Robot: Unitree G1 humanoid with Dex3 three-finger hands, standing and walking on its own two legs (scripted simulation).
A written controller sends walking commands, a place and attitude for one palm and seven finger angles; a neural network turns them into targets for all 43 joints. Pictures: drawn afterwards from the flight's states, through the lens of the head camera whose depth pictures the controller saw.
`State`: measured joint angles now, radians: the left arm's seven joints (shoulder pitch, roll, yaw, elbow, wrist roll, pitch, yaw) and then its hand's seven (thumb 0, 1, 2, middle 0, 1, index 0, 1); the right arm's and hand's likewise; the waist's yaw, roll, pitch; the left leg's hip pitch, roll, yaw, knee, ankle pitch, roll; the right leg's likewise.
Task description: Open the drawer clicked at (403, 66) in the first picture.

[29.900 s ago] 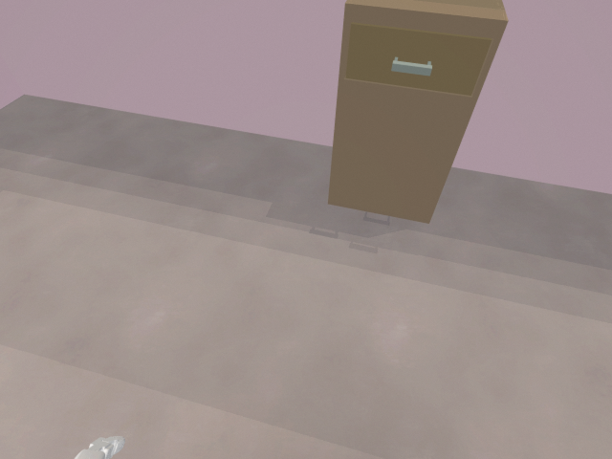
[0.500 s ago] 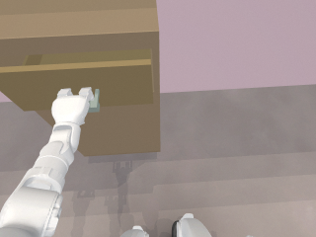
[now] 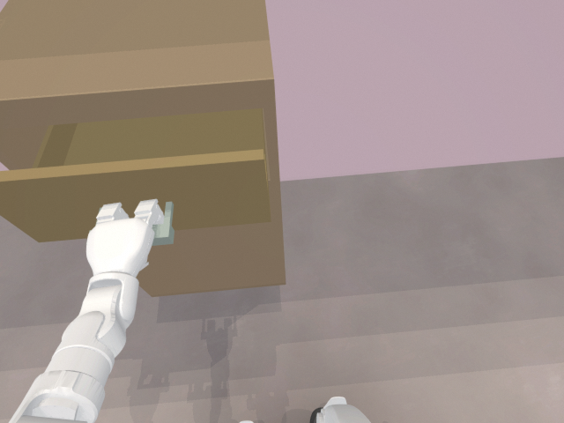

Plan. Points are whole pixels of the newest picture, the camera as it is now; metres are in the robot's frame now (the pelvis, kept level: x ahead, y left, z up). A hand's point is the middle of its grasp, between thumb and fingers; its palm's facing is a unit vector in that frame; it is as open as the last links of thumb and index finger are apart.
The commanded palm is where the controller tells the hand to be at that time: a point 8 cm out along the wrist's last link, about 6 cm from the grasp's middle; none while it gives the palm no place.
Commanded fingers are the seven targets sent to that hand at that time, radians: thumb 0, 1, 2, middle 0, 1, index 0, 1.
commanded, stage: pull the drawer open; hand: left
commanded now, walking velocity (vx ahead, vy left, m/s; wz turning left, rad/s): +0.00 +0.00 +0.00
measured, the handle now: (134, 224) +0.41 +0.25 -0.01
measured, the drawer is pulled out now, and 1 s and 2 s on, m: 0.10 0.30 0.30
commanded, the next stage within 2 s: open the thumb to release the handle in 1.12 s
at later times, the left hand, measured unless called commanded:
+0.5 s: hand (128, 337) +0.24 +0.23 -0.03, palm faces -0.02 -0.08 -1.00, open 5.7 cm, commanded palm +0.20 +0.22 +0.02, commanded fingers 0.00 0.90 0.90 -0.40 -1.35 -0.40 -1.35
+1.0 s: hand (119, 400) +0.17 +0.22 -0.03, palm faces -0.04 -0.09 -1.00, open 5.8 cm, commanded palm +0.11 +0.21 +0.02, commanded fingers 0.00 0.90 0.90 -0.40 -1.35 -0.40 -1.35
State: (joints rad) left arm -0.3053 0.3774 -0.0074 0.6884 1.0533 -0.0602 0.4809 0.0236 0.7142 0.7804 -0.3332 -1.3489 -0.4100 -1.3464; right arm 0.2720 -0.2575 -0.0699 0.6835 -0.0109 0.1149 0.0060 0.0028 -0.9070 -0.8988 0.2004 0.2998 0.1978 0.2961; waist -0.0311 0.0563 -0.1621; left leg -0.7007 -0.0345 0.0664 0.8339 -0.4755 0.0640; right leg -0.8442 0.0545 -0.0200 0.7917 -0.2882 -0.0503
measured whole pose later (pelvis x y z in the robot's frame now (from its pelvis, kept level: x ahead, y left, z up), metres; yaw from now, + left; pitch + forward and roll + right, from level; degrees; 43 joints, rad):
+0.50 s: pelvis +0.01 +0.00 +0.00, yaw +2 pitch +13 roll +0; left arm 0.16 0.28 -0.13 0.27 1.11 0.04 0.51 0.03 0.70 0.82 -0.31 -1.35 -0.41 -1.35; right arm 0.08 -0.21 -0.01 0.58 -0.03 0.09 0.00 0.00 -0.91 -0.90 0.20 0.30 0.20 0.30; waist 0.06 0.04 -0.14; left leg -0.55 -0.05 0.04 0.82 -0.49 0.05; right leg -0.70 0.04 -0.04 0.80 -0.33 -0.06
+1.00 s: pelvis +0.00 -0.02 -0.01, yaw +0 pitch +13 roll +2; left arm 0.51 0.31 -0.04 0.02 1.07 -0.02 0.54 0.04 0.69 0.76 -0.29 -1.35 -0.41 -1.35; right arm 0.11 -0.24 -0.02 0.58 -0.05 0.06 0.01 0.01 -0.91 -0.90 0.20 0.30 0.20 0.30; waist 0.04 0.03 -0.14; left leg -0.61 -0.03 0.08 0.90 -0.52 0.04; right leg -0.79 0.06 -0.01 0.91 -0.36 -0.08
